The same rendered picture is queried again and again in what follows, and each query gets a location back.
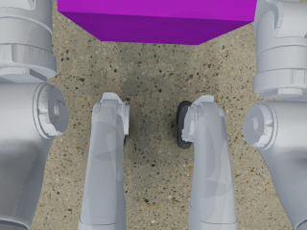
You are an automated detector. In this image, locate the robot left forearm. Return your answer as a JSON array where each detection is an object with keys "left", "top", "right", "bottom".
[{"left": 0, "top": 0, "right": 57, "bottom": 83}]

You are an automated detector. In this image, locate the robot right forearm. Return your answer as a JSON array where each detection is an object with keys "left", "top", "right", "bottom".
[{"left": 250, "top": 0, "right": 307, "bottom": 103}]

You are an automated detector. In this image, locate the carton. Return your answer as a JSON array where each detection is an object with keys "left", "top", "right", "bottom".
[{"left": 57, "top": 0, "right": 257, "bottom": 45}]

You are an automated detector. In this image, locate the robot left upper arm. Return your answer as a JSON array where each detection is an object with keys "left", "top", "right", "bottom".
[{"left": 0, "top": 81, "right": 70, "bottom": 230}]

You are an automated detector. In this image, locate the robot left thigh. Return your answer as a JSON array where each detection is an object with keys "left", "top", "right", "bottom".
[{"left": 78, "top": 99, "right": 130, "bottom": 230}]

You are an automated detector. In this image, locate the robot right upper arm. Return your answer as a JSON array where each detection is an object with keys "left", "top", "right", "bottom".
[{"left": 242, "top": 100, "right": 307, "bottom": 230}]

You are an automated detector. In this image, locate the robot thigh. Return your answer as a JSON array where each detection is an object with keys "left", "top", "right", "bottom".
[
  {"left": 185, "top": 102, "right": 238, "bottom": 230},
  {"left": 78, "top": 99, "right": 130, "bottom": 230}
]

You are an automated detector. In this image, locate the robot right thigh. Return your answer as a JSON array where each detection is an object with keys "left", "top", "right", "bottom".
[{"left": 185, "top": 102, "right": 238, "bottom": 230}]

